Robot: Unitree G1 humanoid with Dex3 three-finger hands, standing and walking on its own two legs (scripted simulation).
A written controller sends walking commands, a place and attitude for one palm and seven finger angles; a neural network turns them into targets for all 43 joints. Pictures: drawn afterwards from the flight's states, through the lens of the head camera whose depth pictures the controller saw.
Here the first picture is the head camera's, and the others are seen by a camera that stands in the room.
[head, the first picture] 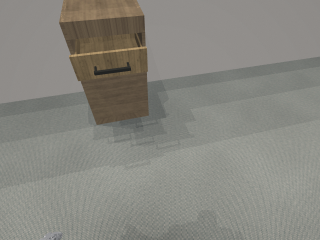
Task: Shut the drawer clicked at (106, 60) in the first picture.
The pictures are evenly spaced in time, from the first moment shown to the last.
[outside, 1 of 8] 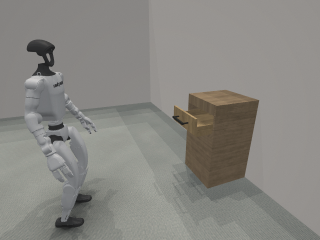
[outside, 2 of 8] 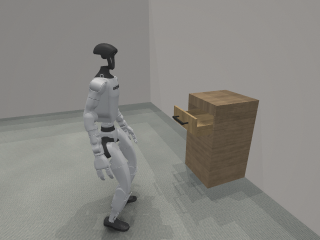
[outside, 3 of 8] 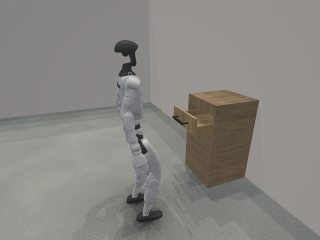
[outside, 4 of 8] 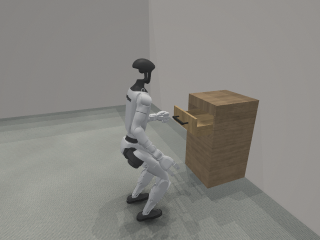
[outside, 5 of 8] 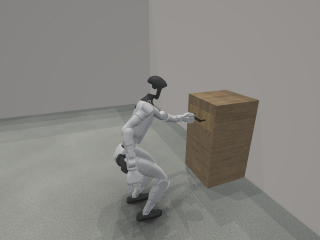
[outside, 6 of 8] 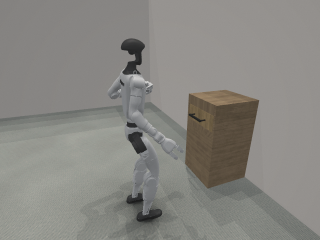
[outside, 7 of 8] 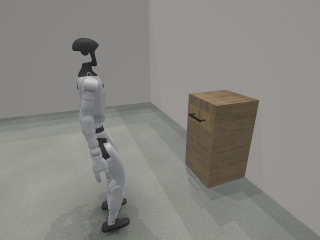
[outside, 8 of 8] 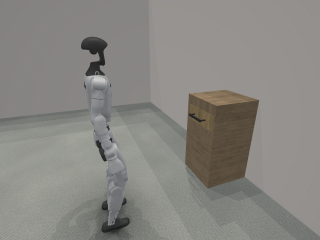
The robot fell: no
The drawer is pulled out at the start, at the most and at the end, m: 0.17 0.17 0.00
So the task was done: yes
